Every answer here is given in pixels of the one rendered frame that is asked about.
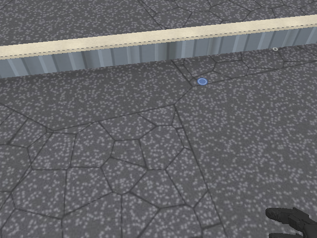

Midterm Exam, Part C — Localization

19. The robot right hand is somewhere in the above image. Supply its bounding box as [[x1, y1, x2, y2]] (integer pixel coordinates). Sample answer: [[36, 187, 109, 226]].
[[265, 207, 317, 238]]

